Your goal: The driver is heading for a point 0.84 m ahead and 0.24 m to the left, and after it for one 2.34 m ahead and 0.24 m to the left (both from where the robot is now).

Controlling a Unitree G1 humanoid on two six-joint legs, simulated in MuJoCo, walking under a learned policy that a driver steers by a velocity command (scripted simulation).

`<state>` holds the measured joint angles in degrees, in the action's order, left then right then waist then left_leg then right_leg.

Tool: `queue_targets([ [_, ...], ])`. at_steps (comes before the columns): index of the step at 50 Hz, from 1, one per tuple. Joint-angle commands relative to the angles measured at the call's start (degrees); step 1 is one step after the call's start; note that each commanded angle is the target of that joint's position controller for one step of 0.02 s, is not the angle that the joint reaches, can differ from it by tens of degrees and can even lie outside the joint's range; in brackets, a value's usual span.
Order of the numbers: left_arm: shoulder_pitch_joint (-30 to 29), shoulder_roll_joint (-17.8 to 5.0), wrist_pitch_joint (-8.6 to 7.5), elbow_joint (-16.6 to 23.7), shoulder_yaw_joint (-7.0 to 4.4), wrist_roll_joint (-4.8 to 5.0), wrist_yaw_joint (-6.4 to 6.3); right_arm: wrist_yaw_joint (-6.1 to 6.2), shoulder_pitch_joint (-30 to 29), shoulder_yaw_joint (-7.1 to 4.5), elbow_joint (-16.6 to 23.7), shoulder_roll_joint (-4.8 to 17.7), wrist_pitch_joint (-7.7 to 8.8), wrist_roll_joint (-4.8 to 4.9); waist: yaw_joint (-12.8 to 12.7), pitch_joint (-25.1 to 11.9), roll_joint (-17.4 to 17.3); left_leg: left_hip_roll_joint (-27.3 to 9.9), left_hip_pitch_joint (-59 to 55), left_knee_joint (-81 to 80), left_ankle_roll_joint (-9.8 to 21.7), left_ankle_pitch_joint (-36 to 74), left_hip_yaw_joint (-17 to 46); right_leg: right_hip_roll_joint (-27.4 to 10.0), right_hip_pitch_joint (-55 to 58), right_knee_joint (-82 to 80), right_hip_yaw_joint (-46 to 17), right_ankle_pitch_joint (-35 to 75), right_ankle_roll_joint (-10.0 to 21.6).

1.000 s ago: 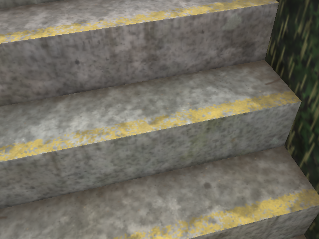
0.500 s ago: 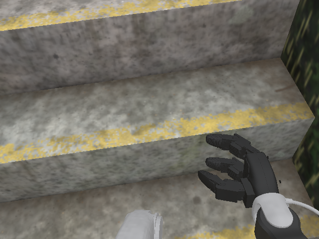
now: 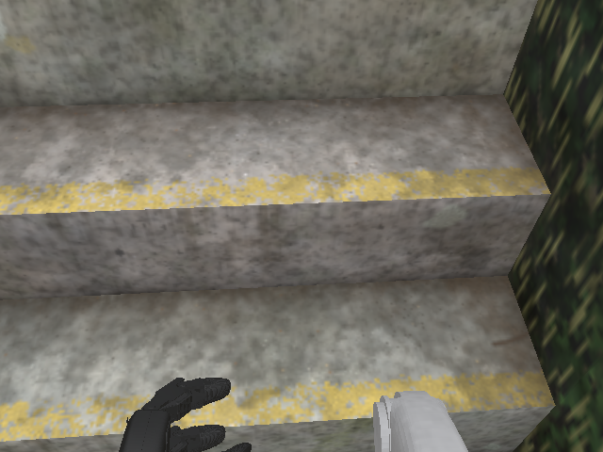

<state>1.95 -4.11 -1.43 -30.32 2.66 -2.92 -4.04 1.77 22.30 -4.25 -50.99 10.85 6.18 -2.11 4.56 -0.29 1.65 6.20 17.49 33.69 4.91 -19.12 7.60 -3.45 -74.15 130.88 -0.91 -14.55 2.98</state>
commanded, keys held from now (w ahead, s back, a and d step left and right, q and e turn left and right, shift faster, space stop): w+q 0.92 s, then w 0.08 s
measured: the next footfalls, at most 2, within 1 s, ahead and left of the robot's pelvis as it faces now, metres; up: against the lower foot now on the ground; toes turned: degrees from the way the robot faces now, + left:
right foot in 0.16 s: +0.25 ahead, -0.20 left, +0.21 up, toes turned -1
left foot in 0.76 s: +0.52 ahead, +0.19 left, +0.42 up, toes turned +7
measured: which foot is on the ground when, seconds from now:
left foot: down 0.00-0.18, up 0.20-0.74, down 0.76-1.00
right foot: up 0.00-0.14, down 0.16-0.76, up 0.78-1.00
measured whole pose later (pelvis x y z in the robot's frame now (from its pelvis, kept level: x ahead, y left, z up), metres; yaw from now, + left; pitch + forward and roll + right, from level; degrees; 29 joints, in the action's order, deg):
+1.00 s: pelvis +0.47 +0.08 +0.41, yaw +28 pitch +9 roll +2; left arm -11.6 -10.6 -6.8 -30.6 -1.1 -2.1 1.4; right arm 4.5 13.4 -5.4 -45.6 14.5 0.6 -1.9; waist 7.6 -0.7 -1.1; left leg 10.8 33.6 37.1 8.3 -9.2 3.4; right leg 7.6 -29.8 111.9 0.9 -24.0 -0.1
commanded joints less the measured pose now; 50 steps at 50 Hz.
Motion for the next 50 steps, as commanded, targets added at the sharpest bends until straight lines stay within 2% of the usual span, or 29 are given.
queue_targets([
  [1, -16.9, -2.9, -1.83, 10.4, -0.71, 0.38, 0.06, 0.88, 4.5, -2.56, 2.2, 8.8, 1.27, -0.91, 2.3, 3.5, -6.7, -14.2, -12.4, -19.0, 11.0, -3.3, 19.9, -3.6, -15.4, -4.0, -0.7, -7.1, 0.3],
  [4, -23.9, -2.2, -0.46, 16.2, 0.04, 0.15, 0.62, 1.94, 6.8, -4.27, 1.2, 11.7, 0.60, 0.08, 4.3, 0.1, -10.0, -14.4, -14.2, -25.2, 10.9, 8.5, 18.8, -5.4, -7.2, -23.7, 0.2, -14.2, 0.7],
  [5, -21.4, -1.4, 0.32, 16.4, 1.23, 1.43, 1.08, 2.05, 4.0, -4.61, 3.0, 12.7, -0.67, 2.33, 1.7, -3.2, -8.6, -15.0, -4.0, -33.8, 9.9, 20.8, 13.9, -4.2, 15.6, -45.1, 4.6, -22.7, 2.8],
  [6, -11.5, -0.9, 1.19, 12.5, 0.51, 3.00, 0.28, 1.50, -0.7, -4.55, 4.2, 11.0, -1.87, 0.70, -3.3, -6.9, -10.9, -13.7, 4.9, -30.8, 8.5, 30.3, 10.4, -1.8, 36.2, -53.0, 5.4, -28.1, 3.8],
  [7, 1.3, -5.4, 1.42, 6.6, -2.52, 4.68, -0.87, 0.65, -1.1, -4.79, 7.0, 13.7, -1.14, 1.36, -7.2, -18.5, -10.1, -12.8, -0.9, -19.5, 8.0, 72.2, 6.9, 5.0, 52.0, -55.3, 8.5, -30.8, 2.8],
  [8, 17.2, -12.4, 0.56, 2.6, -5.99, 4.21, -1.35, -1.47, -6.8, -5.90, 7.5, 16.8, 0.51, 2.36, -16.1, -27.3, -10.5, -12.2, -1.8, -1.3, 5.9, 87.7, 4.0, 4.0, 64.1, -61.5, 4.4, -22.9, 3.3],
  [9, 28.5, -22.8, -0.51, -0.4, -9.17, 1.84, -2.56, -3.43, -20.3, -5.31, 14.5, 13.7, 0.75, 3.40, -24.8, -32.1, 12.7, -1.7, 16.4, 26.2, 1.3, 64.5, 2.2, -8.3, 75.0, -86.0, -29.3, -45.2, 5.1],
  [10, 21.9, -25.5, -0.79, -0.3, -9.47, 2.16, -2.58, -4.88, -18.3, -3.77, 17.6, 4.3, 0.47, -1.02, -18.6, -31.4, 29.3, 5.3, 27.7, 48.8, 0.1, 13.8, 9.7, -15.5, 74.0, -110.7, -57.4, -53.2, 6.3],
  [11, 10.2, -21.1, -1.14, 0.7, -8.64, 3.36, -1.49, -5.48, -11.8, -2.86, 16.8, -0.5, -0.26, -3.91, -8.5, -28.5, 21.4, 3.2, 34.1, 70.8, -0.6, 15.9, 14.3, -19.4, 68.7, -113.1, -61.7, -59.7, 4.8],
  [13, -0.5, -12.0, -1.24, -2.6, -6.21, 5.29, 0.13, -5.38, -9.1, -1.15, 17.2, -1.8, -2.34, -4.32, 1.2, -8.9, 9.7, -0.6, 40.9, 84.6, 0.3, 22.4, 3.9, -17.5, 52.0, -102.1, -42.4, -51.8, 6.2],
  [15, 3.1, -6.6, -2.43, -8.9, -4.53, 3.53, 1.07, -4.22, -10.9, 0.56, 17.1, -3.3, -5.60, -3.87, 1.3, -2.5, 0.7, -1.1, 45.3, 93.5, 1.6, 20.4, 3.1, -15.3, 45.7, -96.4, -23.8, -32.4, 4.9],
  [20, 9.7, -11.8, -5.63, -11.8, -4.74, 2.80, 0.82, -2.80, -15.0, 1.24, 18.8, -1.3, -9.07, -0.78, 0.3, 7.7, -1.7, -2.5, 54.9, 87.2, -1.3, 12.9, 3.2, -16.2, 49.0, -106.0, -4.6, -9.3, 1.8],
  [24, 15.0, -16.7, -7.06, -12.0, -6.02, 2.83, 0.78, -1.69, -18.9, 0.34, 19.6, 0.0, -11.08, -2.09, -1.1, 6.1, 0.3, -2.6, 60.5, 96.1, -1.0, 9.8, 0.7, -17.6, 60.8, -114.3, 0.6, -7.2, 4.6],
  [29, 24.3, -16.8, -5.94, -15.6, -6.72, 0.90, 1.70, -2.14, -32.9, 1.37, 23.3, -2.3, -10.80, -1.70, -5.7, 5.1, 2.3, -3.5, 78.3, 103.4, 1.2, -1.9, -1.1, -19.2, 80.9, -118.7, 6.6, 0.7, 4.0],
  [33, 29.1, -16.5, -5.69, -20.0, -7.35, 2.49, 0.12, -3.40, -40.0, 2.21, 30.4, -2.3, -13.15, -0.60, -4.6, 8.5, 5.2, -7.5, 68.7, 79.9, 2.3, -7.4, -11.2, -15.9, 80.7, -127.9, 14.7, 21.0, 2.6],
  [35, 24.7, -18.6, -4.25, -19.7, -7.49, 5.74, -0.62, -3.83, -34.9, 4.28, 29.0, -4.9, -14.01, 2.08, -3.3, 2.4, 5.6, -7.8, 42.8, 53.2, 5.3, -10.5, -22.9, -12.7, 77.8, -131.4, 21.5, 56.9, 4.6],
  [36, 23.2, -21.5, -4.20, -18.0, -7.56, 6.12, -0.38, -3.01, -26.3, 2.84, 26.7, -1.6, -13.49, 2.06, 0.4, -3.6, 8.1, -2.5, 27.0, 50.1, 5.6, -13.8, -26.7, -16.2, 76.6, -121.0, 19.8, 103.8, 6.5],
  [37, 16.9, -26.4, -4.32, -15.4, -8.76, 6.96, 1.13, -2.48, -10.4, 1.32, 22.7, 1.7, -12.84, 1.56, 8.0, -13.7, 13.1, 0.0, 11.2, 49.2, 6.9, -12.2, -20.9, -19.1, 77.3, -106.2, 17.5, 125.8, 7.5],
  [38, 14.1, -29.6, -4.70, -13.0, -9.98, 8.37, 2.72, -2.31, -1.4, -0.58, 20.9, 6.1, -11.43, 1.88, 10.4, -22.3, 18.4, 3.3, 1.0, 38.8, 7.2, -15.0, -15.0, -17.8, 79.0, -91.9, 14.2, 124.4, 7.6],
  [39, 16.2, -27.0, -6.00, -9.8, -9.45, 7.15, 4.86, -2.67, -4.8, -2.43, 21.0, 11.0, -10.41, 1.89, 7.4, -26.8, 15.3, 3.7, -6.8, 26.2, 8.7, -20.2, 3.5, -13.5, 69.3, -76.1, 10.9, 100.2, 5.6],
  [40, 12.2, -18.4, -6.87, -4.4, -8.52, 5.50, 7.78, -2.53, -13.6, -3.53, 22.3, 14.5, -10.38, 2.34, 2.3, -24.8, -4.3, -10.5, -11.8, -1.8, 12.9, -31.8, 41.7, 2.5, 45.3, -49.3, 6.3, 18.7, -0.1],
  [41, 9.6, -15.8, -8.23, -2.3, -8.35, 2.87, 8.03, -1.78, -16.8, -5.01, 23.5, 16.6, -10.15, 0.55, 1.0, -31.7, -1.9, -15.0, -20.9, -10.9, 13.0, -22.9, 51.7, 6.5, 34.6, -19.2, -7.3, 11.1, -1.1],
  [42, 4.9, -10.7, -8.46, 0.2, -6.86, 1.94, 6.81, -1.26, -16.7, -4.47, 20.1, 14.9, -9.53, -0.80, 0.0, -32.8, -2.1, -13.6, -17.6, -9.9, 12.2, -17.6, 46.3, 5.3, 29.7, -5.9, -9.4, 15.4, 0.4],
  [43, 0.8, -7.3, -7.90, 2.7, -5.30, 2.15, 5.30, -1.12, -13.1, -4.29, 14.5, 13.6, -8.01, -0.37, -0.5, -24.1, -2.6, -13.3, -10.8, -10.4, 11.1, -12.7, 39.6, 4.6, 25.5, -2.5, -6.1, 15.5, 1.0],
  [44, -2.0, -4.2, -7.60, 3.0, -3.67, 0.64, 4.22, -0.46, -9.5, -2.97, 10.0, 9.1, -6.63, 0.31, -0.3, -10.3, -0.6, -9.1, -7.7, -7.3, 12.7, -5.2, 34.7, 5.5, 18.5, -5.9, -4.9, 9.3, 1.8],
  [45, -7.8, -7.8, -7.11, 3.8, -4.04, -1.37, 4.47, 0.49, -1.4, -2.36, 6.8, 6.7, -6.38, 1.33, 5.5, -8.3, -6.7, -3.6, -17.1, -3.5, 13.5, 24.2, 32.8, 7.9, 16.2, -13.3, -1.3, -0.1, -0.6],
  [47, -10.8, -9.2, -6.65, 4.2, -4.58, 0.66, 5.01, 2.39, 7.3, -3.10, 4.0, 8.2, -6.26, 0.42, 7.9, -13.3, -6.6, -6.8, -37.7, 0.6, 16.5, 53.2, 27.5, 10.2, 9.8, -17.1, -3.9, -9.9, -4.1],
  [48, -17.8, -11.5, -6.23, 4.0, -4.53, -0.58, 5.22, 3.68, 12.3, -3.07, 0.3, 7.8, -6.31, 0.38, 11.6, -10.3, -4.0, -4.0, -37.0, 1.2, 13.2, 58.7, 23.2, 10.5, 10.4, -21.3, -2.6, -14.0, -3.5],
  [50, -17.2, -6.7, -5.17, 5.2, -2.63, 1.89, 5.93, 4.55, 15.9, -2.05, -0.9, 5.3, -4.56, -0.02, 7.3, -16.1, -5.1, -9.4, -45.0, -0.9, 12.0, 66.0, 22.2, 9.4, 10.5, -22.6, -4.5, -17.6, -3.0],
])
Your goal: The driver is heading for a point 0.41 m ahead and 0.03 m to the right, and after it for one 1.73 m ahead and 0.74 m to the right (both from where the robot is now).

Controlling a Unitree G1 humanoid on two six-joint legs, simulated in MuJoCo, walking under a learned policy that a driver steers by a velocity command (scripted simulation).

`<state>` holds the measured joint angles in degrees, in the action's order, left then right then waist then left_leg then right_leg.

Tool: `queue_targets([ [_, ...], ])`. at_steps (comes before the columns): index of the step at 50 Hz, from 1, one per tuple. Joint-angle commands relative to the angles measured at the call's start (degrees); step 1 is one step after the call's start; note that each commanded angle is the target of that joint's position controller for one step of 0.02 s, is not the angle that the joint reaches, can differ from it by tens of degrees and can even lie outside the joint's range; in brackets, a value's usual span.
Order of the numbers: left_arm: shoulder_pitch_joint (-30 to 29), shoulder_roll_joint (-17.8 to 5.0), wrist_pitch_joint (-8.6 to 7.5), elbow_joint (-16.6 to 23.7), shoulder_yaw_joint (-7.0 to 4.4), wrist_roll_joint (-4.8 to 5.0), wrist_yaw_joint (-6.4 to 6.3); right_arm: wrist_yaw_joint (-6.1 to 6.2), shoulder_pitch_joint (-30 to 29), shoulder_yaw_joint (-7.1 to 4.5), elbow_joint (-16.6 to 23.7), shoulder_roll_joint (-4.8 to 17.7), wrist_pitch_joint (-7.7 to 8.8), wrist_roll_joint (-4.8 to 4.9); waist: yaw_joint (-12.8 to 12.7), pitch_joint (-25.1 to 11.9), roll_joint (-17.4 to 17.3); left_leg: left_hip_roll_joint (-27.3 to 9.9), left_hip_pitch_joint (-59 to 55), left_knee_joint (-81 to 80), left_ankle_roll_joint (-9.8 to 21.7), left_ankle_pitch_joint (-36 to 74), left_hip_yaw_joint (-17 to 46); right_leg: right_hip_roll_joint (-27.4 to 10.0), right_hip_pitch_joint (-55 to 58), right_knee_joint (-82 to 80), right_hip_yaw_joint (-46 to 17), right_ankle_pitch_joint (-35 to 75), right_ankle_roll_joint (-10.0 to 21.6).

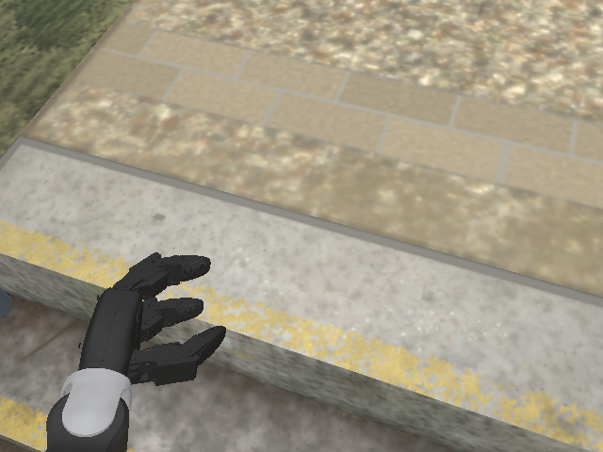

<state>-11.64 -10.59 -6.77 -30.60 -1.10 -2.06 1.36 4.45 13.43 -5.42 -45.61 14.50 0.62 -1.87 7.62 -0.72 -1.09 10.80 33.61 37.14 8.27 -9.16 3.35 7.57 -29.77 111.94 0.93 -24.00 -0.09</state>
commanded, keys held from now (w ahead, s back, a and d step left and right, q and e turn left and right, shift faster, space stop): w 0.62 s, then e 0.38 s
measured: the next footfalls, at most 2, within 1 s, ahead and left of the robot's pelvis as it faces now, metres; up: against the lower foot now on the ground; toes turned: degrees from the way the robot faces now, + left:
right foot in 0.36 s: +0.18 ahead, -0.17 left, +0.21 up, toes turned -2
left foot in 0.80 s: +0.39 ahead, +0.16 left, +0.21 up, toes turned +4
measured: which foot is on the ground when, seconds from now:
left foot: down 0.00-0.38, up 0.40-0.78, down 0.80-1.00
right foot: up 0.00-0.34, down 0.36-0.80, up 0.82-1.00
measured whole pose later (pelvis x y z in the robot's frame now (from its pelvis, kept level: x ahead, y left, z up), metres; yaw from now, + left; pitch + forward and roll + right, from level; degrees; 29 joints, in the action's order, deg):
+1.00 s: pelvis +0.28 +0.07 +0.23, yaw -4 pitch +0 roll -1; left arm 18.9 -12.5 -0.8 -43.0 -5.1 -1.3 -0.5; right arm 1.7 21.4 -0.9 -45.4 7.4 4.4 -1.6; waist -0.3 -2.5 3.6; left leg -2.3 19.2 31.1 2.8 -11.7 -7.0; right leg 1.7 -36.2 98.3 -1.9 -9.1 -0.8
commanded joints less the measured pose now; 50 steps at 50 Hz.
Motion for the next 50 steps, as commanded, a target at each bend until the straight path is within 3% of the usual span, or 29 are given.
queue_targets([
  [1, -5.2, 1.7, 1.10, 5.6, 2.08, 0.65, 0.79, 1.89, 23.6, -0.29, -5.3, -0.6, 2.07, -0.13, 3.0, -15.1, -0.4, -13.2, -54.1, -7.8, 7.3, 49.6, 24.4, -2.1, -29.6, -4.9, -5.0, -6.3, 1.1],
  [5, -18.6, 9.1, 4.13, 11.3, 5.05, -1.76, 0.48, 0.87, 23.4, 1.52, -4.0, -4.4, 6.13, -0.59, 1.5, -7.1, 0.7, -14.2, -30.8, -16.0, 8.7, 42.8, 27.2, -3.2, -31.2, -1.2, 1.1, -10.6, 1.9],
  [7, -17.6, 10.2, 4.47, 12.6, 5.60, -2.71, -0.50, 0.64, 18.7, 0.45, -1.2, 0.0, 7.00, -1.44, -1.9, -9.2, -2.4, -18.0, -27.4, -18.8, 12.8, 40.9, 33.8, -3.9, -35.7, 10.9, 0.4, -9.9, 3.2],
  [9, -21.1, 9.2, 5.23, 16.6, 5.22, -3.84, -2.44, 0.55, 18.6, -1.57, -1.2, 4.9, 8.04, -0.93, -1.2, -8.6, -1.7, -23.9, -31.7, -21.4, 15.6, 26.7, 43.9, -6.5, -48.9, 23.6, -9.0, -16.4, 4.1],
  [12, -23.2, 11.1, 5.88, 17.3, 5.53, -1.70, -2.41, 1.21, 24.8, -0.95, -5.0, 2.4, 5.95, 0.23, -0.6, -5.6, 6.2, -22.2, -32.9, -25.0, 10.9, 18.4, 32.1, -10.5, -49.5, 12.8, -4.5, -14.9, 6.2],
  [13, -21.7, 11.0, 6.27, 17.4, 5.82, -0.23, -2.33, 0.62, 21.4, -0.77, -3.2, 2.5, 4.68, 1.09, -1.4, -5.0, 5.1, -19.6, -22.2, -30.6, 8.2, 20.0, 24.4, -10.5, -33.7, -4.7, 1.9, -18.5, 6.9],
  [15, -10.4, 10.5, 7.24, 12.6, 4.78, 2.25, -2.60, -1.03, 16.4, -1.03, -0.3, 3.1, 3.25, 2.32, -2.9, -8.1, -3.7, -15.1, -4.1, -35.3, 6.7, 48.8, 14.6, -5.3, 3.4, -22.2, 12.2, -15.4, 6.8],
  [16, -5.7, 9.5, 7.39, 10.7, 3.88, 2.88, -3.11, -1.93, 16.8, -1.55, 0.3, 5.2, 3.29, 2.47, -2.9, -10.5, -9.4, -15.6, -7.4, -31.2, 5.9, 67.1, 14.7, -3.8, 9.9, -26.9, 11.7, -11.9, 6.1],
  [17, 0.9, 8.5, 7.01, 8.1, 2.72, 2.87, -3.69, -2.67, 17.0, -2.28, -0.6, 6.0, 3.36, 2.82, -6.2, -15.9, -8.9, -16.3, -18.0, -20.1, 4.9, 84.3, 12.0, -2.0, 11.7, -36.6, 10.0, -8.3, 5.7],
  [18, 8.8, 5.8, 6.51, 5.2, 1.11, 1.88, -3.62, -3.43, 18.9, -2.94, -1.4, 7.9, 4.29, 2.67, -9.0, -21.3, -8.8, -16.7, -23.1, -8.3, 3.9, 87.8, 11.8, -1.6, 16.1, -43.2, 3.1, -12.8, 6.5],
  [19, 19.3, 0.5, 5.89, 2.5, -0.65, -0.41, -3.78, -4.68, 12.1, -2.67, 2.4, 5.1, 5.03, 3.34, -13.7, -22.2, 3.2, -13.2, -8.5, 8.5, 0.1, 69.7, 11.4, -12.7, 24.5, -54.7, -24.6, -15.5, 12.3],
  [20, 20.7, -6.5, 7.08, -0.5, -2.37, -1.30, -3.85, -5.89, 9.7, -2.17, 5.5, 0.7, 4.47, 1.43, -12.4, -22.1, 25.0, -3.1, 2.6, 31.8, -4.1, 4.3, 8.3, -24.8, 21.2, -82.2, -53.9, -27.1, 18.5],
  [21, 12.7, -2.6, 7.68, -2.0, -2.10, 1.01, -3.36, -6.13, 9.1, -2.69, 4.8, 0.6, 3.35, -2.73, -9.2, -15.1, 19.6, -3.1, 8.6, 57.9, -4.8, -0.5, 12.3, -22.9, 8.3, -87.8, -60.7, -38.8, 20.6],
  [22, 2.8, 1.0, 7.07, -3.2, -1.47, 1.91, -2.62, -5.11, 6.6, -1.20, 7.1, -3.4, 1.86, -3.47, -4.0, -5.3, 15.9, -3.9, 13.6, 71.2, -4.6, 0.7, 10.9, -22.3, -2.8, -84.0, -51.1, -37.1, 20.2],
  [24, 9.2, 4.2, 5.23, -11.5, -0.95, 1.63, -3.01, -4.30, 7.1, 1.44, 7.8, -4.4, 1.02, -2.92, -1.1, 3.2, 4.8, -5.7, 17.7, 69.0, -3.7, 1.0, 10.2, -19.8, -7.9, -77.8, -33.0, -29.7, 14.8],
  [26, 15.9, 3.5, 3.26, -17.4, -1.12, 0.38, -3.80, -4.55, 7.2, 2.97, 6.7, -6.2, 0.19, -1.44, -1.5, 5.7, 3.3, -5.6, 18.8, 71.4, -3.9, -0.4, 9.4, -19.2, -8.0, -77.7, -26.8, -20.6, 13.0],
  [30, 23.1, -0.4, 1.21, -21.1, -1.86, -0.04, -4.42, -5.20, -4.3, 3.79, 11.2, -6.3, -0.75, 0.44, -3.3, 6.7, 3.0, -6.8, 27.4, 69.7, -3.9, -0.6, 10.4, -21.4, 0.3, -83.1, -22.3, -14.0, 11.8],
  [34, 22.2, -8.0, 0.48, -17.9, -3.74, -0.34, -4.97, -6.22, -7.5, 3.68, 14.7, -2.4, 0.00, -0.12, -2.9, 2.8, 3.0, -15.9, 21.3, 47.6, -5.4, 0.6, 4.3, -21.1, 5.8, -84.5, -16.5, 2.9, 9.4],
  [36, 26.8, -11.6, 2.08, -16.0, -4.93, 0.93, -5.67, -7.77, -12.4, 5.52, 17.5, -3.2, 0.44, 2.78, -7.5, 1.8, 4.5, -15.9, 2.1, 10.9, -5.6, -19.4, -5.5, -15.7, 4.9, -90.5, -9.2, 5.8, 8.3],
  [37, 33.3, -12.5, 3.17, -17.2, -5.46, 0.20, -5.71, -8.04, -10.1, 5.18, 16.2, -4.1, -0.13, 4.60, -9.4, 0.6, 6.1, -11.4, -6.9, 5.2, -6.1, -20.3, -13.6, -16.2, 5.3, -91.3, -10.2, 4.3, 10.0],
  [38, 35.2, -13.4, 3.32, -17.6, -5.69, -0.10, -5.12, -7.64, 4.1, 3.90, 11.4, -4.2, 0.23, 5.83, -3.9, -2.9, 8.2, -10.9, -25.3, 3.6, -4.9, -3.3, -11.5, -19.4, 1.5, -85.5, -11.7, 15.8, 9.8],
  [39, 32.1, -14.7, 2.63, -17.1, -5.65, 0.88, -3.68, -6.21, 17.9, 1.71, 6.4, -0.3, 0.67, 4.83, 3.4, -8.3, 3.3, -8.6, -34.8, -0.9, -4.6, 2.1, -11.5, -14.4, 4.3, -71.9, -5.6, 30.7, 8.1],
  [40, 33.8, -11.3, 1.39, -17.1, -5.16, 0.98, -2.23, -5.63, 20.9, 1.42, 4.9, 0.5, 1.91, 3.14, 2.9, -9.1, -1.9, -10.5, -40.1, -2.9, -7.0, 4.7, -8.2, -11.2, 1.1, -60.3, -3.6, 22.6, 6.1],
  [41, 36.0, -2.7, 2.02, -14.6, -3.23, 2.34, -1.42, -5.08, 16.8, 0.78, 5.8, 6.2, 2.66, 0.72, -2.9, -7.8, -10.0, -27.3, -37.3, -11.6, -6.7, 15.7, 17.9, -4.5, -7.5, -43.8, -0.9, 3.3, 1.8],
  [42, 41.4, -2.9, 3.51, -13.2, -4.01, 4.90, -2.80, -4.19, 15.5, 0.28, 8.2, 9.2, 1.94, -1.16, -4.9, -18.3, -12.5, -38.2, -32.7, -22.5, -4.3, 13.5, 35.6, -4.9, -4.0, -23.6, -7.5, 2.4, -1.5],
  [44, 35.4, -3.7, 5.50, -11.2, -4.34, 1.21, -3.91, -3.76, 3.1, 2.09, 9.9, 2.5, 2.46, 0.11, -7.8, -3.8, -5.0, -32.6, -19.4, -26.1, -6.2, -17.2, 23.7, -8.9, -9.4, -14.3, -5.1, 9.0, -3.5],
  [45, 31.6, -1.9, 5.68, -9.2, -3.88, -0.51, -2.95, -3.14, -0.1, 2.55, 8.7, 1.7, 3.05, 0.17, -9.5, -1.0, -4.7, -28.1, -16.3, -23.7, -4.9, -17.9, 15.8, -8.6, -10.1, -12.2, -5.1, 10.4, -2.7],
  [47, 36.5, 0.5, 5.55, -11.2, -3.03, -0.12, -1.19, -2.46, 2.3, 4.20, 5.5, -4.5, 4.43, 0.62, -10.5, 1.9, -3.3, -24.3, -12.6, -21.6, -4.6, -13.7, 5.9, -9.2, -8.9, -15.9, -6.9, 14.4, -1.4],
  [50, 35.4, 2.8, 6.52, -11.2, -2.23, 0.96, -1.56, -2.19, 8.5, 4.05, 1.6, -4.3, 6.12, 0.40, -9.3, 1.6, -3.0, -25.7, -15.1, -20.2, -2.7, -0.3, 3.6, -5.2, -11.2, -4.6, -7.0, 18.8, 0.6],
])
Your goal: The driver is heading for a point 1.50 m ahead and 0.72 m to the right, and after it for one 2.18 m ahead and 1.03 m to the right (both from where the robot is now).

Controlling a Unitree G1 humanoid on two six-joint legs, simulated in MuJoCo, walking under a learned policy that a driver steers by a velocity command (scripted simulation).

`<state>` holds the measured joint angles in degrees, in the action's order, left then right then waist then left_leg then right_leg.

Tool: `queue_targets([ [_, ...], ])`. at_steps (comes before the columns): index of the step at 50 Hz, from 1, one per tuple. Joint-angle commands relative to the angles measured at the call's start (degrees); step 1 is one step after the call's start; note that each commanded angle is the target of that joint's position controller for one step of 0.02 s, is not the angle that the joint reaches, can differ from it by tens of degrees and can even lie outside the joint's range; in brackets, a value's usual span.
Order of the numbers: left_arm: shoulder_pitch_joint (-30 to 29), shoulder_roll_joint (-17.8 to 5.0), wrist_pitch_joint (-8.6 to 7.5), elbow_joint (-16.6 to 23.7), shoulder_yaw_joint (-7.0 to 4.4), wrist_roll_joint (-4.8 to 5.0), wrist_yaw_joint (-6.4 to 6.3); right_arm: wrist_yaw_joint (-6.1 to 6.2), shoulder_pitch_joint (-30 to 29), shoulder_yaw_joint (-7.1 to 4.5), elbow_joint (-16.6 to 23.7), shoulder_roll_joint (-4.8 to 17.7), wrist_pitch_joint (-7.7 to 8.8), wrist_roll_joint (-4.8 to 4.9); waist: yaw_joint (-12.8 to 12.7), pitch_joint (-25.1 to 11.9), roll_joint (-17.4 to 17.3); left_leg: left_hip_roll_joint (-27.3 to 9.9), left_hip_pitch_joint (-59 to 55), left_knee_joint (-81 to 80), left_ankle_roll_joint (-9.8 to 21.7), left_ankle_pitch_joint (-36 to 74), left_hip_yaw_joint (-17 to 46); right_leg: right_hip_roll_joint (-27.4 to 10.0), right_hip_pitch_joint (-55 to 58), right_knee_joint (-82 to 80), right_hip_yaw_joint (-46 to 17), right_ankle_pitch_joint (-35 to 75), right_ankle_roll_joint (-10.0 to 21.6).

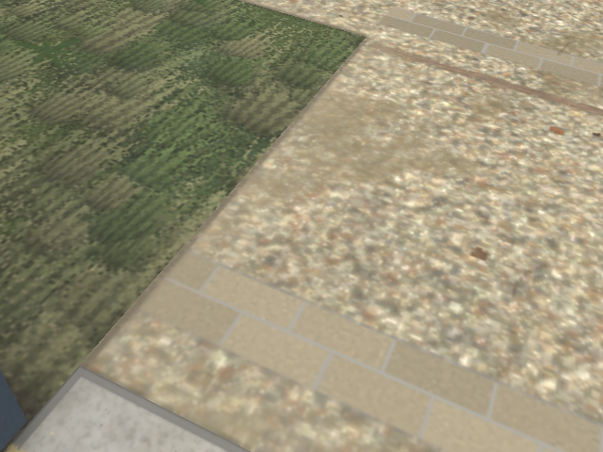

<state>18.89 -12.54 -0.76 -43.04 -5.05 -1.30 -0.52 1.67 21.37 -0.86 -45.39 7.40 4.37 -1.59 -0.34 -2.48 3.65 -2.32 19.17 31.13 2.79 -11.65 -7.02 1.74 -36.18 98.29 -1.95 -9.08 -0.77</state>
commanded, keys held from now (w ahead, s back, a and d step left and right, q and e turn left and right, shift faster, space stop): e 0.80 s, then w+e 0.04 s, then w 0.16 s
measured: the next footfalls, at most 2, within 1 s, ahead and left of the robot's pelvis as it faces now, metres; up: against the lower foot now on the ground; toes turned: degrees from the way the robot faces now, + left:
right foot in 0.38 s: +0.02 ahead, -0.11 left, +0.00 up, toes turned -16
left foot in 0.76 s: +0.10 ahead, +0.07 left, +0.00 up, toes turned -25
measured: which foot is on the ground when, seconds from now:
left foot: down 0.00-0.38, up 0.40-0.74, down 0.76-1.00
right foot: up 0.00-0.36, down 0.38-0.78, up 0.80-1.00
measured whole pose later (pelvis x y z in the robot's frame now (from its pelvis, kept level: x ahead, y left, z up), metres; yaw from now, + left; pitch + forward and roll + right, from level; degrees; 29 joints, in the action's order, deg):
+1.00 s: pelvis +0.02 +0.01 +0.00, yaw -32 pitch +3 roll +0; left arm 10.2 -11.5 0.8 -36.9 -3.1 -3.0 0.6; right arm 2.9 18.4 -1.7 -39.7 11.2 3.9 -1.2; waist 0.6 -2.6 4.5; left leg -0.4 18.0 31.6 4.2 -17.1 -6.8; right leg 4.7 -43.0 98.9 -6.9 -11.6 -1.2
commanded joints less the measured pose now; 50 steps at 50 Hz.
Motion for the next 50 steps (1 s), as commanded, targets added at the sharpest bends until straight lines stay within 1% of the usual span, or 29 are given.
queue_targets([
  [1, 4.9, 4.6, 0.82, 1.5, 1.74, 0.00, -0.02, 0.71, 1.7, -0.71, 0.7, 3.3, 2.76, 0.20, -1.5, 3.0, -7.8, -13.3, -2.0, -14.1, 3.4, 3.6, 13.0, 1.2, -6.1, 10.4, -4.2, 4.0, 1.5],
  [5, -0.1, 1.1, 3.30, 5.1, 0.97, -1.22, -1.16, 0.77, 0.7, -1.51, 1.4, 5.8, 3.83, 1.12, -2.3, 3.8, -6.2, -16.4, -4.3, -14.8, 6.8, 6.3, 11.5, 0.5, -8.9, 11.1, -3.5, 3.1, 1.0],
  [9, -4.6, 0.9, 4.49, 6.7, 0.62, -0.68, -0.97, 1.99, 0.0, -2.47, 2.9, 7.5, 3.84, 0.96, -0.4, 3.2, -7.9, -16.7, -8.1, -13.5, 8.5, 11.6, 7.4, -1.2, -8.7, 2.4, -0.5, 3.1, 0.5],
  [11, -7.5, 1.8, 4.75, 8.4, 1.74, -0.25, -0.73, 2.63, -2.5, -2.23, 3.8, 7.4, 3.21, 0.57, -1.4, 2.9, -9.4, -14.6, -7.7, -13.6, 7.0, 14.5, 2.9, -4.2, -2.5, -16.9, 1.1, 2.1, 0.8],
  [13, -8.5, 3.8, 4.32, 8.1, 2.74, 1.58, -0.71, 2.83, -3.9, -2.18, 5.0, 8.0, 1.92, 0.33, -1.4, 2.1, -15.2, -13.2, -3.3, -13.6, 6.6, 21.1, -2.5, -3.5, 10.3, -37.9, 5.7, -5.9, 2.4],
  [14, -8.1, 3.7, 4.05, 8.5, 2.51, 1.50, -0.82, 2.78, -3.1, -3.05, 5.2, 10.2, 1.20, 0.00, -1.0, 0.3, -19.9, -15.1, -8.1, -11.7, 8.3, 29.5, -1.2, -3.8, 10.2, -42.6, 6.6, -13.6, 3.8],
  [16, -6.2, 2.6, 3.26, 7.8, 2.17, 1.26, -1.43, 2.70, -0.9, -3.92, 6.1, 10.9, -0.96, 0.21, 1.4, -4.1, -17.1, -16.9, -17.3, -4.3, 9.2, 45.0, -0.4, -2.3, 12.1, -55.5, 8.5, -15.6, 5.0],
  [17, -4.2, 2.9, 2.33, 6.7, 2.12, 1.20, -1.68, 2.43, -1.6, -4.16, 6.1, 11.0, -2.05, 1.27, 0.7, -5.0, -13.4, -15.8, -19.6, 2.1, 7.3, 48.6, -2.5, -0.7, 14.9, -65.3, 9.5, -8.3, 5.4],
  [18, -4.4, 2.2, 1.17, 6.1, 1.85, 0.46, -1.80, 1.58, -3.3, -4.19, 7.5, 10.9, -2.75, 1.46, -0.2, -3.6, -5.0, -12.6, -19.6, 9.9, 4.1, 44.2, -5.6, 0.9, 15.2, -72.6, 8.6, 0.2, 5.4],
  [19, -3.1, 0.6, 0.87, 6.0, 1.26, -0.50, -1.81, 1.18, -2.6, -4.45, 7.4, 10.6, -2.91, 2.23, -0.7, -4.6, -4.6, -13.1, -9.8, 17.9, 1.6, 25.9, -3.1, -2.5, 23.3, -75.6, 2.4, 6.0, 6.3],
  [20, -1.1, -6.5, 1.05, 6.4, -0.74, -1.08, -2.03, 0.37, -2.9, -3.77, 10.8, 7.6, -2.82, 1.45, -0.6, -5.3, 8.1, -9.3, 12.7, 29.4, -2.5, -7.1, -2.1, -13.9, 37.8, -68.3, -13.3, 43.5, 9.4],
  [21, -0.9, -7.6, 1.24, 9.0, -0.67, -0.45, -2.22, -0.44, -5.2, -2.85, 11.7, 6.0, -3.56, 1.89, -3.5, -7.6, 11.5, -3.4, 19.5, 43.1, -6.1, -16.4, 2.9, -21.2, 36.1, -69.7, -22.4, 52.1, 17.6],
  [22, -3.1, -7.2, 1.40, 10.8, -0.56, -0.41, -2.41, -0.64, -7.5, -2.89, 11.5, 5.9, -3.61, 1.57, -4.2, -6.9, 6.9, -2.6, 19.8, 52.8, -8.1, -13.1, 6.5, -22.2, 28.5, -75.4, -25.0, 37.9, 21.4],
  [23, -7.3, -7.1, 1.83, 11.6, -0.29, -0.91, -2.69, -0.78, -11.2, -3.02, 12.6, 5.7, -3.30, 0.98, -2.3, -2.8, 5.6, -2.0, 22.1, 59.2, -8.5, -9.0, 7.0, -18.3, 23.6, -77.4, -21.9, 24.2, 20.6],
  [24, -9.7, -6.6, 2.02, 11.5, 0.23, -0.17, -3.04, -1.15, -13.7, -2.59, 13.4, 6.0, -2.86, 0.45, -0.4, 1.7, 3.7, -1.6, 24.3, 59.2, -7.9, -5.3, 6.7, -14.4, 20.2, -77.0, -18.5, 18.6, 18.2],
  [26, -11.0, -6.6, 1.63, 10.6, 0.06, 0.76, -3.37, -1.50, -12.4, -1.99, 14.3, 6.9, -3.77, -0.17, 1.6, 3.2, 1.7, -0.1, 24.3, 56.2, -5.5, -0.5, 4.5, -9.3, 18.9, -72.6, -13.0, 20.6, 15.4],
  [29, -7.0, -7.7, 1.76, 9.3, -0.52, -0.35, -3.80, -1.03, -15.9, -0.14, 18.1, 4.6, -4.46, -0.96, -0.2, 0.6, 0.9, 1.2, 29.1, 53.5, -3.8, -1.6, 5.5, -9.8, 25.9, -72.3, -18.4, 16.8, 16.2],
  [32, -8.7, -6.6, 1.76, 10.4, -0.25, -0.66, -3.81, -0.69, -16.5, 0.92, 18.5, 4.4, -4.66, 0.25, -0.8, -1.7, 2.5, 1.6, 18.9, 34.1, -2.2, -6.9, 4.4, -9.0, 23.4, -73.4, -15.5, 17.7, 13.0],
  [35, -11.4, -7.6, 1.31, 11.1, -0.66, -2.04, -3.85, 0.79, -12.6, 0.44, 18.3, 4.9, -4.36, 1.43, 0.5, -5.9, 7.1, 2.1, 8.3, 22.2, 0.9, -10.7, 6.2, -11.0, 21.4, -70.9, -19.0, 27.9, 13.1],
  [38, -9.9, -6.3, 2.08, 10.5, -0.84, -0.66, -2.78, 1.98, -8.6, 0.34, 16.5, 4.2, -3.25, 2.85, 1.0, -4.0, 2.8, 3.3, -2.6, -1.6, 0.8, -0.4, 4.7, -7.4, 20.1, -67.1, -19.7, 23.3, 9.4],
  [39, -10.4, -4.5, 1.64, 10.9, -0.74, 0.44, -1.85, 2.25, -8.0, -0.40, 16.5, 6.6, -2.81, 1.55, 1.4, -4.1, -6.2, -1.9, -9.1, -3.5, 1.3, 8.9, 9.8, -3.3, 13.9, -56.6, -15.5, 13.6, 6.5],
  [40, -8.5, -2.0, 0.83, 10.7, -0.58, 1.24, -1.06, 2.40, -7.4, -1.21, 17.0, 10.1, -3.31, 0.89, 1.3, -6.6, -18.4, -13.2, -20.7, -4.0, 4.9, 42.4, 20.5, 2.4, 0.5, -40.8, -7.8, -13.6, 2.7],
  [41, -5.3, -4.8, 0.41, 10.7, -1.15, 0.33, -1.30, 2.25, -8.5, -2.40, 19.1, 13.3, -3.52, -0.23, 2.5, -13.8, -21.4, -23.8, -20.3, -5.3, 12.8, 46.2, 30.1, 5.2, -3.4, -19.9, -2.4, -24.9, -1.0],
  [42, -7.0, -6.1, 0.19, 9.9, -1.76, -1.10, -1.60, 2.15, -10.1, -2.46, 20.4, 11.8, -3.33, -1.10, 2.6, -14.9, -14.9, -23.7, -15.4, -9.6, 15.1, 22.1, 34.2, 2.9, -6.4, -4.1, -3.6, -20.2, -2.1],
  [43, -10.0, -5.2, 0.46, 10.2, -1.82, -2.71, -1.52, 2.27, -10.9, -1.64, 19.8, 9.5, -3.26, -1.06, 1.8, -9.5, -12.0, -18.4, -10.9, -13.0, 14.0, -5.9, 32.9, 1.7, -10.7, 7.6, -5.5, -13.5, -2.4],
  [44, -11.0, -5.5, 0.79, 10.9, -1.24, -3.13, -0.78, 2.18, -10.8, -1.64, 17.3, 9.2, -2.96, -0.92, 0.0, -2.8, -7.6, -14.3, -9.0, -14.4, 10.5, -18.8, 28.8, 1.6, -15.6, 6.5, -5.3, -8.2, -2.4],
  [45, -11.9, -1.9, 1.31, 12.3, 0.48, -2.43, -0.25, 2.01, -7.3, -2.41, 13.7, 11.4, -2.45, -1.03, 0.0, 3.1, -9.2, -11.5, -5.0, -15.0, 11.4, -21.2, 25.1, 2.2, -18.1, 6.7, -6.0, -5.1, -1.9],
  [47, -10.0, -1.8, 1.11, 10.9, 1.59, -1.77, 1.12, 1.40, -3.6, -2.39, 10.2, 10.3, -0.54, -0.04, 0.2, 5.8, -3.8, -10.3, -8.1, -16.2, 10.0, -23.3, 22.9, 2.6, -21.6, 1.7, -6.3, -3.4, -0.9],
  [50, -12.2, 0.2, 0.61, 10.0, 2.44, -1.46, 2.02, 0.94, 1.1, -2.95, 5.2, 10.2, 2.27, 1.16, 2.3, 4.3, -6.3, -11.9, -14.9, -16.3, 10.8, -18.6, 21.9, 3.1, -25.9, 0.6, -5.3, 0.0, 0.4],
])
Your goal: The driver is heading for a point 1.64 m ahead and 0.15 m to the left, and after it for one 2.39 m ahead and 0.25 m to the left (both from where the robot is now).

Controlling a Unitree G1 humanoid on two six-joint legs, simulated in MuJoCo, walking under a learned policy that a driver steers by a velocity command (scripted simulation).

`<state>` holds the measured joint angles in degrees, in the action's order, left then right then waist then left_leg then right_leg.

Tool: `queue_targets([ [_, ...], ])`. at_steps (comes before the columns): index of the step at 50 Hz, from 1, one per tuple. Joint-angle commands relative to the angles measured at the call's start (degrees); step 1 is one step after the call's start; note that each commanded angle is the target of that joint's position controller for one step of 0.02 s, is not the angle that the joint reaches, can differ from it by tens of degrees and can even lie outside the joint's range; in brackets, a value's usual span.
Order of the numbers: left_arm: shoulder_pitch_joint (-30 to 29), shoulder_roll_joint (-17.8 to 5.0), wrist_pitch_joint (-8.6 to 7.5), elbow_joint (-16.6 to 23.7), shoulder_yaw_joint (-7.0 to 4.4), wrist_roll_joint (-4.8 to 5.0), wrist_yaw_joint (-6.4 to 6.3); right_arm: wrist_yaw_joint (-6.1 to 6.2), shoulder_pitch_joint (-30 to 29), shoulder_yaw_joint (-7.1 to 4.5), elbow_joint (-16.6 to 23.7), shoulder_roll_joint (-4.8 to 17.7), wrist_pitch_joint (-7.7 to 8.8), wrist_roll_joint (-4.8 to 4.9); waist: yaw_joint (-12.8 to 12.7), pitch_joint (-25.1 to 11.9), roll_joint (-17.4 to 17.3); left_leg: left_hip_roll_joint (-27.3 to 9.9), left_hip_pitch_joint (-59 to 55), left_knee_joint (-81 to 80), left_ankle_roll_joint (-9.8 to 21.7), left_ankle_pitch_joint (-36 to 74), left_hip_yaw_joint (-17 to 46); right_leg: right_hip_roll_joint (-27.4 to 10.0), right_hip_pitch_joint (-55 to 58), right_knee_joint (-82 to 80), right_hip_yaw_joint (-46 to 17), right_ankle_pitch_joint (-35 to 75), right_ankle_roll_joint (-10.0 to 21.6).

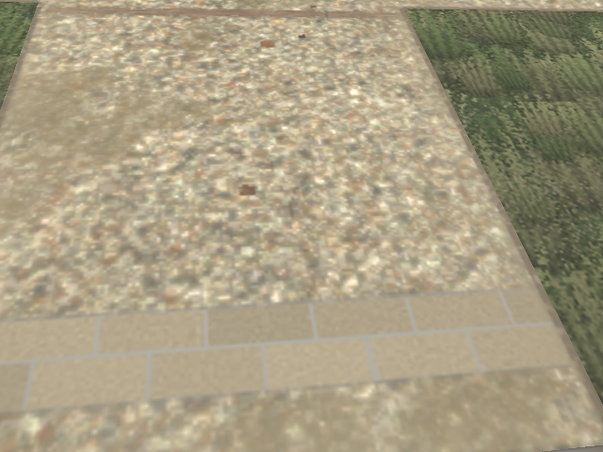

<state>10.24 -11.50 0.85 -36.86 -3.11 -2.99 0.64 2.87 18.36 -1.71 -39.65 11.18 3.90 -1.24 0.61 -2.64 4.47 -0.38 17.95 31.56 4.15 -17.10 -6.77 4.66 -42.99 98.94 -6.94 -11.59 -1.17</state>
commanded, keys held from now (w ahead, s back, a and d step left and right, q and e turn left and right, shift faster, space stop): w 1.00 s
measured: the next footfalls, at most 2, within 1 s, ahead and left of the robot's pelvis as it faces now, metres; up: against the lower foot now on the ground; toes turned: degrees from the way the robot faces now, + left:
right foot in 0.44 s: +0.32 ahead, -0.29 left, +0.21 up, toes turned -14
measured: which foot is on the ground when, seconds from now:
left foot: down 0.00-0.46, up 0.48-1.00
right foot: up 0.00-0.42, down 0.44-1.00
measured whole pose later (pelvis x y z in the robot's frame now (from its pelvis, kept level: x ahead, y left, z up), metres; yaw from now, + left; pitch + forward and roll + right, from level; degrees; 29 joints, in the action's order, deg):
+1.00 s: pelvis +0.40 -0.29 +0.22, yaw -4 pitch +2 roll +4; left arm 33.5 -8.5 -7.3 -52.6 -2.7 1.1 -2.1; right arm -3.6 6.5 -3.3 -47.3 8.1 -0.1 -0.5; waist -5.1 -0.5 -1.6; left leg -1.3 47.0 52.8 4.8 5.6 -8.6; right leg 3.3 2.8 12.9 10.4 -19.2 7.2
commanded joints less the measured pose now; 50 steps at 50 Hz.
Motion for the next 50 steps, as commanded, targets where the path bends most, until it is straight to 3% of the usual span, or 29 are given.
queue_targets([
  [1, -4.1, 0.1, -0.89, 3.6, 0.67, 0.24, 0.59, -0.50, 5.8, -2.54, -2.4, 6.8, 3.24, 0.77, 1.6, 3.3, -9.9, -14.5, -14.9, -17.0, 10.3, -12.3, 21.6, -0.1, -20.6, 4.3, 1.2, 3.5, 1.6],
  [6, -8.2, 2.1, -0.95, 6.7, 1.53, 0.26, -0.46, -0.91, 7.8, -2.48, -8.3, 4.8, 4.64, 0.67, -0.4, 4.4, -10.7, -18.1, -15.1, -20.3, 11.0, -13.2, 20.7, -5.6, -31.0, 19.5, 1.8, 3.6, 5.2],
  [10, -13.0, 2.9, -1.03, 8.8, 1.72, 0.84, -0.56, -1.19, 11.3, -2.93, -10.8, 5.5, 5.40, -0.10, 1.3, 6.3, -9.9, -20.4, -18.7, -23.9, 11.2, -13.5, 19.8, -10.3, -38.2, 22.0, 4.6, -0.8, 5.8],
  [11, -16.0, 4.6, -1.08, 9.9, 2.14, 1.23, -0.94, -1.45, 13.0, -3.17, -12.1, 5.7, 5.60, -0.71, 3.0, 6.1, -12.2, -22.1, -22.1, -25.3, 11.8, -13.8, 20.8, -10.3, -44.0, 29.8, 4.9, -5.7, 6.6],
  [14, -24.2, 6.5, -1.09, 14.8, 3.01, 2.15, -1.93, -1.36, 16.2, -3.48, -14.5, 5.4, 5.62, -1.53, 4.4, 10.7, -9.7, -25.2, -27.2, -28.2, 9.5, -13.8, 19.0, -13.6, -57.6, 34.0, 2.7, -16.1, 8.1],
  [16, -29.1, 7.4, -0.68, 19.3, 4.49, 2.66, -0.99, -0.78, 16.7, -3.10, -16.6, 3.4, 4.37, -0.56, 3.7, 11.6, -10.5, -20.7, -20.5, -33.2, 6.6, -14.5, 13.1, -16.8, -51.0, 19.6, 4.9, -18.9, 9.1],
  [17, -29.6, 7.0, -0.24, 20.5, 4.47, 3.85, -0.46, -0.75, 15.4, -2.94, -17.3, 3.9, 4.16, -0.28, 2.4, 12.5, -11.8, -19.9, -16.2, -39.5, 7.2, -14.4, 10.0, -17.2, -44.7, 12.1, 8.1, -17.9, 9.4],
  [18, -25.3, 5.8, 0.41, 18.6, 4.65, 3.65, 0.88, -1.03, 12.0, -2.87, -16.1, 5.1, 3.73, 0.81, 1.4, 10.1, -10.8, -17.6, -7.6, -45.9, 8.9, -9.2, 5.2, -17.3, -27.4, -1.2, 14.8, -13.2, 10.2],
  [19, -23.9, 8.2, 0.79, 18.3, 5.30, 4.34, 1.24, -0.90, 10.4, -2.72, -15.2, 5.1, 3.55, 2.17, 1.8, 9.2, -12.3, -16.7, -0.2, -48.7, 9.1, -0.3, 2.5, -16.1, -10.6, -9.8, 16.0, -18.5, 12.6],
  [21, -8.0, 4.6, 1.83, 10.6, 2.26, 3.62, 0.53, -1.47, 11.3, -3.17, -13.5, 9.3, 3.97, 2.09, -2.9, -3.6, -9.5, -16.3, -5.0, -31.3, 9.5, 52.1, -2.1, -6.2, 14.1, -15.3, 23.6, -26.0, 13.0],
  [22, 3.3, 3.5, 2.26, 7.7, 1.02, 3.32, -0.09, -2.55, 10.9, -4.44, -13.3, 14.4, 4.32, 2.37, -8.1, -12.3, -14.6, -17.0, -10.8, -16.6, 8.6, 81.0, -1.8, -1.7, 23.9, -19.7, 20.6, -24.3, 12.8],
  [23, 13.0, -1.9, 1.45, 6.1, -0.86, 2.43, 0.14, -4.48, 8.2, -5.38, -12.3, 17.5, 4.78, 3.53, -13.6, -19.1, -14.4, -15.8, -11.4, 0.2, 5.9, 78.4, 1.5, -2.4, 31.6, -29.5, 9.7, -21.8, 12.3],
  [24, 18.4, -10.0, 1.12, 2.8, -3.22, 1.88, -0.64, -7.05, 6.4, -4.39, -8.7, 10.5, 4.97, 4.52, -14.6, -19.1, 2.7, -5.3, 8.4, 23.0, 2.6, 51.3, 3.6, -14.2, 37.1, -53.4, -21.3, -49.3, 14.6],
  [25, 15.8, -16.0, 1.91, 2.4, -5.22, 2.73, -0.83, -8.48, 2.5, -4.73, -5.0, 5.1, 5.34, 2.01, -12.5, -21.0, 13.9, 1.9, 18.3, 50.4, 1.4, 9.7, 16.3, -20.1, 33.7, -80.9, -49.1, -76.0, 10.6],
  [26, 5.6, -15.5, 1.21, 2.7, -4.66, 3.90, -0.94, -7.60, 2.1, -4.20, -2.6, -1.7, 4.94, -0.06, -7.0, -19.0, 13.2, 5.1, 25.9, 77.4, -0.4, 9.2, 26.8, -23.6, 27.7, -84.4, -54.2, -79.2, 4.7],
  [27, 0.3, -11.9, 0.10, 1.3, -3.34, 2.06, -0.99, -6.12, 0.8, -3.07, -0.1, -6.5, 4.43, -0.87, -1.1, -12.2, 10.1, 4.0, 30.3, 87.1, -0.4, 16.0, 26.8, -23.6, 19.9, -82.5, -48.0, -69.0, 1.4],
  [29, -4.2, -3.4, -3.29, -5.4, -1.87, 1.27, -0.21, -3.34, 3.2, -1.40, -0.1, -8.9, 2.59, -1.87, 5.6, 1.8, 0.1, 2.1, 34.1, 86.0, 1.3, 27.1, 19.0, -21.6, 6.9, -68.3, -23.9, -43.7, 1.3],
  [30, -3.6, 0.3, -4.74, -7.7, -0.95, -0.15, 0.80, -2.37, 3.8, 0.03, 0.5, -10.6, 2.14, -2.73, 8.4, 4.4, 0.4, 0.8, 34.8, 85.3, 1.8, 26.7, 19.9, -20.1, 3.5, -67.2, -14.9, -36.0, 1.6],
  [31, -2.5, 2.9, -6.15, -9.7, -0.21, 0.33, 1.27, -2.20, 3.8, -0.26, 0.4, -8.4, 1.30, -1.70, 8.1, 5.3, -2.3, 1.7, 35.2, 84.7, 1.6, 25.0, 19.7, -20.1, 2.1, -67.8, -11.2, -32.0, 2.2],
  [32, -0.8, 3.1, -7.20, -11.2, -0.06, 0.85, 1.42, -2.13, 3.7, -0.61, 0.1, -6.9, 0.59, -1.15, 7.6, 6.6, -2.5, 2.1, 37.6, 83.2, 1.1, 22.9, 20.0, -20.0, 3.3, -70.0, -7.7, -27.6, 2.8],
  [33, 0.8, -0.5, -7.68, -11.4, -0.95, 1.63, 1.47, -1.74, 2.1, -0.96, -0.2, -5.2, -0.24, -0.39, 6.3, 8.3, -2.2, 1.9, 40.3, 77.9, -0.2, 17.9, 18.5, -20.1, 5.9, -73.3, -6.0, -25.7, 3.7],
  [35, 3.3, -2.7, -8.60, -11.4, -1.39, 2.27, 0.86, -1.51, -2.3, -2.05, -0.8, -1.9, -1.03, 1.42, 3.2, 9.5, -7.0, 2.2, 41.0, 67.8, -0.7, 21.5, 16.0, -19.2, 10.1, -79.6, -1.3, -16.3, 2.1],
  [37, 7.3, -4.7, -9.71, -12.2, -1.53, 4.44, -0.20, -2.19, -2.9, -2.76, -1.5, -0.5, -1.71, 1.99, 2.6, 10.0, -5.3, 1.2, 37.4, 56.2, -1.4, 25.2, 12.8, -16.8, 12.8, -84.7, 5.9, -6.5, 0.6],
  [40, 18.2, -4.4, -8.68, -15.4, -1.62, 3.96, -1.40, -5.28, -7.5, -3.22, -3.5, -0.6, -3.02, 1.48, -2.0, 6.6, -0.8, -2.2, 36.9, 43.0, -0.7, 27.9, 3.8, -14.6, 28.6, -89.6, 10.1, -0.8, 2.2],
  [41, 21.0, -3.7, -9.03, -15.5, -1.63, 3.85, -1.95, -5.82, -7.7, -2.58, -3.9, -2.3, -3.61, 0.41, -3.3, 5.2, -1.5, -1.8, 38.7, 42.4, 0.3, 26.3, 3.0, -13.2, 34.4, -87.3, 11.2, 5.3, -0.3],
  [43, 23.7, -3.0, -9.01, -15.3, -1.41, 3.26, -1.97, -6.27, -15.4, -1.91, -2.2, -3.5, -3.09, 0.17, -6.0, 4.7, 0.5, -1.8, 42.6, 36.8, 0.8, 25.7, -0.6, -13.4, 42.4, -87.9, 11.1, 9.7, -0.5],
  [44, 24.5, -1.6, -9.00, -14.8, -1.02, 3.19, -2.26, -6.44, -16.4, -1.98, -2.5, -2.9, -2.83, -0.24, -6.5, 3.8, 1.0, -1.9, 42.4, 34.1, 1.0, 26.8, 0.0, -13.2, 45.4, -86.9, 11.4, 14.2, -0.8],
  [47, 26.3, -2.6, -8.79, -13.9, -0.81, 4.48, -2.71, -6.78, -19.2, -1.55, -2.3, -2.9, -2.82, 0.48, -6.1, 4.9, 2.7, -1.6, 41.3, 25.0, 0.4, 24.5, -1.3, -14.5, 50.6, -87.5, 9.6, 25.0, -0.2],
  [50, 25.9, -2.3, -8.61, -13.3, -0.11, 4.08, -3.37, -6.46, -19.5, -0.90, -2.0, -2.5, -2.85, 1.16, -4.7, 5.3, 1.7, 1.0, 29.6, 11.4, 1.2, 19.0, -5.5, -14.1, 52.2, -86.5, 12.0, 49.1, -0.9],
])
Velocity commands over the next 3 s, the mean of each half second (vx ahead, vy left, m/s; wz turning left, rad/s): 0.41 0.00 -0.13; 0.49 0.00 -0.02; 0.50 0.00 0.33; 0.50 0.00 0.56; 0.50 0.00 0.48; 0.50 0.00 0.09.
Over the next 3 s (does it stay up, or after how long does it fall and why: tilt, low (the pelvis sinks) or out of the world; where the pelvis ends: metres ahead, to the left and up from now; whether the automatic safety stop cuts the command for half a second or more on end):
stays up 1.42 0.02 0.20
